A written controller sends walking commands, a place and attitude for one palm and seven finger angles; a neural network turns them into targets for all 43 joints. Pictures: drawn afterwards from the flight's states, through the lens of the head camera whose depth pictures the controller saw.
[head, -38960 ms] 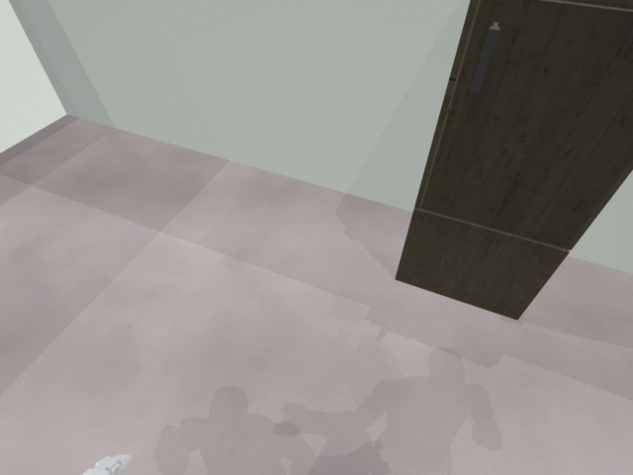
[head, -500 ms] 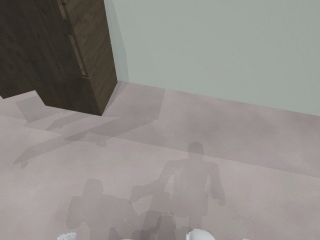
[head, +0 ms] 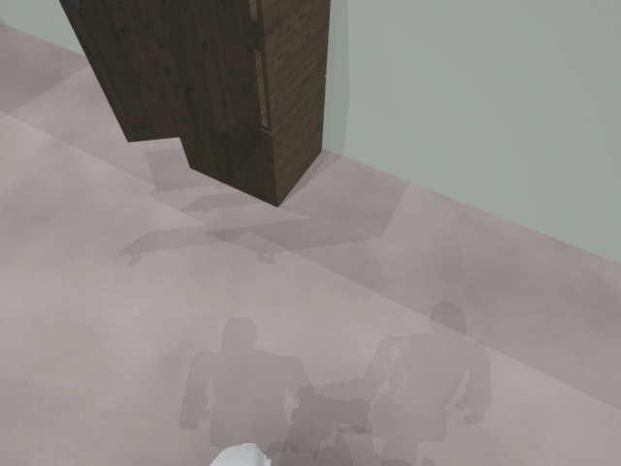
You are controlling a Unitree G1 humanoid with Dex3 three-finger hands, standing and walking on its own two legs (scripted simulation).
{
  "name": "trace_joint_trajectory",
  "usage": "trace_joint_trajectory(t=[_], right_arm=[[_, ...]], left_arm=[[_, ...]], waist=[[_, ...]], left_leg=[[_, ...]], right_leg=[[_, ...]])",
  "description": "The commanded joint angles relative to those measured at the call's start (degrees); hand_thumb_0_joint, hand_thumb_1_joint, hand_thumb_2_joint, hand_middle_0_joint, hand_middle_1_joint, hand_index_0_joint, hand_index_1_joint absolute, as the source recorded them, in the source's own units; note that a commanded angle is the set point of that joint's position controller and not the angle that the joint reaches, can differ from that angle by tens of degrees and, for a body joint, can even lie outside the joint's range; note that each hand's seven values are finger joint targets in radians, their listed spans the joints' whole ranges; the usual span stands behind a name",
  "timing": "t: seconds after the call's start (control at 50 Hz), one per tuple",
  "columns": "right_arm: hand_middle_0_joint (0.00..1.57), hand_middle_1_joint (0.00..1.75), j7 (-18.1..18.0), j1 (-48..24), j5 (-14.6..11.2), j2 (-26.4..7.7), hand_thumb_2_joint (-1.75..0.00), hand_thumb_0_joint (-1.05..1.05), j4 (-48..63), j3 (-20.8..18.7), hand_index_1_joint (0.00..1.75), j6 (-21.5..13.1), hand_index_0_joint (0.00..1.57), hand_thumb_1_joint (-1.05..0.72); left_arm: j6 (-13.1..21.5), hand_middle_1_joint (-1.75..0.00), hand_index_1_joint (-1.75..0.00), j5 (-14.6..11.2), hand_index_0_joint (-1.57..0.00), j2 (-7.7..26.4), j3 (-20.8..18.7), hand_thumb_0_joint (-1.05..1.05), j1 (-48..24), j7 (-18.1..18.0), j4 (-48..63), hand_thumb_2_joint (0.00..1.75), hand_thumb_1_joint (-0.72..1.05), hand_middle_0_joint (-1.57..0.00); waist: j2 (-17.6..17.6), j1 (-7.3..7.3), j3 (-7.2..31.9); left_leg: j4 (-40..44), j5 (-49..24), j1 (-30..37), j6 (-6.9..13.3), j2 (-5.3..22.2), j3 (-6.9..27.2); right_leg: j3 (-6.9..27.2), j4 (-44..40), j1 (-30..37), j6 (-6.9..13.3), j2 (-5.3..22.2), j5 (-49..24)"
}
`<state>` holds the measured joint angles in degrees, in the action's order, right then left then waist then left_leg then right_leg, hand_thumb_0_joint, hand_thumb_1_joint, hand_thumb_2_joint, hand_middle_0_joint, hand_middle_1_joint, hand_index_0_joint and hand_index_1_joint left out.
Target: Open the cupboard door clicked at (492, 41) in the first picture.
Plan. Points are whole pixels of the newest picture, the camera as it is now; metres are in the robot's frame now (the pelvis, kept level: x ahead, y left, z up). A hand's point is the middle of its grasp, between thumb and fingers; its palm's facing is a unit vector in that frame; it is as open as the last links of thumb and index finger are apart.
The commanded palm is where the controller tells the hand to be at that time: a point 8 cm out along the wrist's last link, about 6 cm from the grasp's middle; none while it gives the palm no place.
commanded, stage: turn to face it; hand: left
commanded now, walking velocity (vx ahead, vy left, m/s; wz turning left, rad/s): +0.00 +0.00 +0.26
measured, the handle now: out of the picture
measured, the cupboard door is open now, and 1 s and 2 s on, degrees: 39 39 39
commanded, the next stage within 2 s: take the last steps up to it in 0.16 s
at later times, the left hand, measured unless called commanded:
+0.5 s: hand out of the picture +0.04 +0.21 -0.16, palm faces +0.20 -0.95 -0.23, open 7.4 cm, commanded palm none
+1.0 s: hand out of the picture +0.10 +0.33 -0.18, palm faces +0.25 -0.95 -0.17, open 7.4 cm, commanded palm none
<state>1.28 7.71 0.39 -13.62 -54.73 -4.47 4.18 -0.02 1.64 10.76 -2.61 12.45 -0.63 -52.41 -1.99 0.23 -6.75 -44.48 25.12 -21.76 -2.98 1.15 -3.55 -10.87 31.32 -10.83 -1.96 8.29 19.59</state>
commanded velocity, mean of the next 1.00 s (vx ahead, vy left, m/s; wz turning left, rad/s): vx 0.23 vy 0.06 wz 0.12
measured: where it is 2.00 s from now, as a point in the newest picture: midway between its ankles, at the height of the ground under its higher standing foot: (258, 361)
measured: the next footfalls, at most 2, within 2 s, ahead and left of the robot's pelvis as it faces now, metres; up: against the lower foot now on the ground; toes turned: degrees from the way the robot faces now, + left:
left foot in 0.06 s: +0.05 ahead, +0.13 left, +0.00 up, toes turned +6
right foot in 0.42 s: +0.05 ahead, -0.11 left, +0.00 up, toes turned +1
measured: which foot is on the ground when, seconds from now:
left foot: up 0.00-0.04, down 0.06-0.42, up 0.44-0.80, down 0.82-1.00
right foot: down 0.00-0.06, up 0.08-0.40, down 0.42-0.82, up 0.84-1.00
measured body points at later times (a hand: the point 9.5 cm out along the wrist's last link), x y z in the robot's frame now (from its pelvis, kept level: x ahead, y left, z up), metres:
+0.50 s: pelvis +0.02 +0.01 +0.00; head +0.04 +0.00 +0.44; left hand +0.03 +0.26 -0.14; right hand +0.10 -0.22 -0.16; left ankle +0.00 +0.12 -0.70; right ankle +0.01 -0.11 -0.74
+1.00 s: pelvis +0.13 +0.14 +0.00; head +0.16 +0.16 +0.45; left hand +0.09 +0.38 -0.16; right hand +0.23 -0.08 -0.14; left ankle +0.15 +0.22 -0.74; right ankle +0.13 +0.01 -0.65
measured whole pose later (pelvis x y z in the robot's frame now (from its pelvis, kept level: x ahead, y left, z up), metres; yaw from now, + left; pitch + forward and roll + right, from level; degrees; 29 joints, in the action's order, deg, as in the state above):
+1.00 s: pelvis +0.13 +0.14 +0.00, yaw +11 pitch +0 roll +0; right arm -1.4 12.6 1.3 -8.8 -57.9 -2.8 -3.8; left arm 0.2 1.5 10.7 -3.8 15.6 0.6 -61.8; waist -2.3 -1.0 -3.9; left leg -27.5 12.8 -14.6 4.2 -0.2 -10.4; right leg -4.1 68.3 -28.4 -0.1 6.7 18.8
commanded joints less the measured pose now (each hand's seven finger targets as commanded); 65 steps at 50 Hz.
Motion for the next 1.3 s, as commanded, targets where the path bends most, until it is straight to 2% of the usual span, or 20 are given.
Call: trace_joint_trajectory(t=[0.0, 0.04, 0.06, 0.16, 0.28, 0.36, 0.38, 0.4, 0.42, 0.44, 0.48, 0.54, 0.7, 0.74, 0.76, 0.78, 0.8, 0.86, 0.98, 1.28], right_arm=[[0.20, 0.30, -0.25, 3.38, 0.37, -4.58, -0.90, 0.00, 3.21, -0.47, 0.30, -3.25, 0.20, -0.90], [0.20, 0.30, -1.41, 9.87, 0.81, -14.14, -0.90, 0.00, 2.11, -2.77, 0.30, -3.51, 0.20, -0.90], [0.20, 0.30, -1.83, 10.28, 0.95, -13.81, -0.90, 0.00, 1.47, -2.32, 0.30, -3.05, 0.20, -0.90], [0.20, 0.30, -3.02, 2.05, 1.14, -8.34, -0.90, 0.00, 3.31, -0.28, 0.30, -3.85, 0.20, -0.90], [0.20, 0.30, -2.61, 2.98, 1.31, -8.10, -0.90, 0.00, 2.29, -0.19, 0.30, -3.77, 0.20, -0.90], [0.20, 0.30, -1.98, 1.47, 0.78, -7.23, -0.90, 0.00, 2.00, -0.43, 0.30, -3.50, 0.20, -0.90], [0.20, 0.30, -1.72, 1.14, 0.45, -4.95, -0.90, 0.00, 2.34, -0.26, 0.30, -3.63, 0.20, -0.90], [0.20, 0.30, -1.25, 0.52, -0.03, -1.00, -0.90, 0.00, 3.88, 0.53, 0.30, -3.89, 0.20, -0.90], [0.20, 0.30, -0.62, -3.41, 0.78, -4.05, -0.90, 0.00, 5.80, 0.11, 0.30, -3.55, 0.20, -0.90], [0.20, 0.30, -0.14, -4.69, 1.22, -4.40, -0.90, 0.00, 6.16, -0.33, 0.30, -3.36, 0.20, -0.90], [0.20, 0.30, 0.33, -1.08, 1.36, -3.61, -0.90, 0.00, 2.79, -0.61, 0.30, -2.98, 0.20, -0.90], [0.20, 0.30, 0.96, 1.11, 0.94, -1.79, -0.90, 0.00, 1.06, -0.20, 0.30, -3.14, 0.20, -0.90], [0.20, 0.30, 1.71, -3.13, 0.40, 1.57, -0.90, 0.00, 2.01, 1.26, 0.30, -5.08, 0.20, -0.90], [0.20, 0.30, 1.30, 3.64, 0.69, 0.44, -0.90, 0.00, -0.03, 0.94, 0.30, -5.78, 0.20, -0.90], [0.20, 0.30, 0.80, 10.69, 0.97, -1.89, -0.90, 0.00, -2.45, 0.35, 0.30, -6.20, 0.20, -0.90], [0.20, 0.30, -0.15, 18.90, 1.50, -7.64, -0.90, 0.00, -4.51, -1.22, 0.30, -6.70, 0.20, -0.90], [0.20, 0.30, -1.35, 25.11, 1.58, -12.51, -0.90, 0.00, -5.79, -2.50, 0.30, -6.68, 0.20, -0.90], [0.20, 0.30, -2.46, 16.90, 1.35, -8.39, -0.90, 0.00, -4.00, -1.19, 0.30, -6.81, 0.20, -0.90], [0.20, 0.30, -2.78, 13.38, 1.07, -1.59, -0.90, 0.00, -4.26, 0.67, 0.30, -9.07, 0.20, -0.90], [0.20, 0.30, -2.73, 23.05, 1.91, -1.40, -0.90, 0.00, -9.94, 1.68, 0.30, -8.20, 0.20, -0.90]], left_arm=[[0.61, -0.30, -0.30, -0.84, -0.20, 12.22, -3.56, 0.00, 2.38, -0.61, 2.02, 0.90, 0.90, -0.20], [-0.13, -0.30, -0.30, -1.45, -0.20, 5.83, -1.56, 0.00, -0.13, -0.33, 5.04, 0.90, 0.90, -0.20], [-1.03, -0.30, -0.30, -1.04, -0.20, 6.96, -1.77, 0.00, -1.70, -0.79, 5.17, 0.90, 0.90, -0.20], [-1.98, -0.30, -0.30, -0.63, -0.20, 5.70, -2.08, 0.00, -0.39, 0.11, 0.75, 0.90, 0.90, -0.20], [-1.44, -0.30, -0.30, -0.55, -0.20, 4.13, -1.41, 0.00, 0.43, 0.37, 0.34, 0.90, 0.90, -0.20], [0.21, -0.30, -0.30, -0.22, -0.20, 4.98, -1.94, 0.00, 6.46, 1.00, -1.87, 0.90, 0.90, -0.20], [0.86, -0.30, -0.30, 0.20, -0.20, 6.89, -2.58, 0.00, 9.70, 0.71, -2.81, 0.90, 0.90, -0.20], [1.34, -0.30, -0.30, 0.89, -0.20, 12.00, -3.79, 0.00, 13.18, 0.15, -3.42, 0.90, 0.90, -0.20], [1.26, -0.30, -0.30, 0.24, -0.20, 14.52, -3.98, 0.00, 13.55, -0.31, -2.74, 0.90, 0.90, -0.20], [1.40, -0.30, -0.30, -0.18, -0.20, 12.92, -3.67, 0.00, 10.44, -0.35, -1.98, 0.90, 0.90, -0.20], [2.83, -0.30, -0.30, -0.35, -0.20, 8.29, -2.27, 0.00, 5.66, -0.26, -1.93, 0.90, 0.90, -0.20], [4.17, -0.30, -0.30, -0.45, -0.20, 6.45, -1.96, 0.00, 6.74, -0.26, -2.92, 0.90, 0.90, -0.20], [4.04, -0.30, -0.30, 0.44, -0.20, 8.84, -2.54, 0.00, 12.28, -0.11, -8.01, 0.90, 0.90, -0.20], [3.62, -0.30, -0.30, 0.20, -0.20, 9.28, -2.68, 0.00, 9.98, 0.01, -7.99, 0.90, 0.90, -0.20], [3.36, -0.30, -0.30, -0.01, -0.20, 8.34, -2.55, 0.00, 9.44, 0.25, -7.95, 0.90, 0.90, -0.20], [3.02, -0.30, -0.30, -0.44, -0.20, 5.10, -1.93, 0.00, 11.18, 0.70, -7.21, 0.90, 0.90, -0.20], [2.71, -0.30, -0.30, -0.87, -0.20, 2.28, -1.19, 0.00, 10.72, 0.86, -5.13, 0.90, 0.90, -0.20], [2.52, -0.30, -0.30, -0.50, -0.20, 1.44, -1.14, 0.00, 1.53, 0.62, -3.54, 0.90, 0.90, -0.20], [0.81, -0.30, -0.30, 0.00, -0.20, 0.20, -1.39, 0.00, 5.04, 1.40, -5.96, 0.90, 0.90, -0.20], [1.38, -0.30, -0.30, -0.20, -0.20, 0.56, -0.58, 0.00, -11.50, 1.80, 0.50, 0.90, 0.90, -0.20]], waist=[[-4.30, 1.76, 11.67], [19.96, 5.15, 16.28], [13.84, 5.01, 15.59], [10.73, 0.59, 7.61], [11.11, 0.54, 9.29], [8.42, -2.54, 7.60], [0.86, -4.31, 6.07], [-16.30, -6.11, 5.20], [-15.79, -7.18, 1.39], [-8.98, -5.16, -1.56], [-9.98, -1.38, -3.81], [-7.73, -0.79, -0.20], [-10.02, -3.35, 1.73], [-8.80, 0.28, 3.16], [-2.84, 3.28, 6.51], [10.68, 6.17, 13.34], [23.24, 7.75, 17.62], [12.38, 4.83, 8.32], [4.72, -0.57, 4.07], [5.88, 3.28, 0.03]], left_leg=[[20.94, -17.01, 14.76, 1.90, -0.38, -1.39], [21.95, -55.37, 26.18, 14.55, 21.82, 24.56], [20.72, -52.74, 22.65, 16.92, 22.54, 20.34], [25.00, -35.74, 11.96, 12.61, 13.79, 14.23], [26.31, -21.82, 11.75, 12.50, 11.84, 14.30], [22.64, 0.80, 0.94, 9.50, 7.22, 13.83], [15.11, 5.40, -6.89, 7.08, 2.64, 10.24], [-0.44, 8.38, -18.86, 3.70, -4.12, 2.93], [-13.24, 8.86, -21.29, 2.98, -2.35, 5.17], [-18.30, 3.14, -21.91, 3.11, -0.28, 7.93], [-21.92, -6.91, -19.15, 1.94, 1.84, 7.70], [-18.76, -12.01, -16.94, 0.47, 2.92, 4.53], [6.68, -8.57, -6.38, 1.73, 1.49, -2.92], [13.92, -11.05, 6.34, 2.66, -0.91, -5.58], [17.13, -11.32, 16.25, 3.11, -1.83, -5.89], [18.42, -9.70, 28.45, 6.24, 7.60, 5.77], [26.48, -6.19, 34.13, 10.89, 18.97, 25.02], [31.37, -3.08, 18.97, 12.87, 20.08, 22.07], [36.50, -15.40, 12.09, 11.87, 16.37, 8.77], [31.04, -33.15, 21.19, 11.42, 16.01, 1.72]], right_leg=[[3.77, 5.83, 0.79, 2.11, 8.68, -33.17], [3.84, 25.93, -18.57, -3.03, -1.69, 18.05], [9.08, 30.50, -17.20, -1.75, -1.01, 18.40], [10.18, 30.21, -16.59, -1.78, -2.22, 6.46], [7.40, 15.41, -10.27, -1.53, -4.87, 6.50], [4.57, -3.06, 5.09, -0.60, -6.83, -0.70], [9.82, -9.85, 11.65, 0.75, -2.45, 3.70], [29.89, -19.65, 17.03, 6.08, 12.40, 16.86], [40.00, -26.17, 9.49, 10.40, 21.44, 24.19], [37.04, -27.48, 4.54, 11.26, 20.66, 23.43], [27.26, -25.61, 0.32, 6.94, 13.58, 13.53], [14.41, -22.96, 4.71, 5.80, 10.79, -5.29], [6.47, -16.24, 8.23, 5.94, 12.17, -19.10], [3.70, -10.94, 2.02, 4.47, 10.33, -17.06], [1.01, -1.60, -1.25, 3.39, 7.74, -18.21], [-2.16, 13.21, -10.00, 1.17, 2.45, -6.95], [-0.51, 29.02, -20.94, -0.13, -4.54, 15.64], [9.41, 43.92, -27.22, 2.68, 0.05, 6.33], [10.73, 34.83, -23.91, 1.22, 0.63, -6.07], [5.03, 6.53, -19.01, 3.14, -3.54, -6.51]])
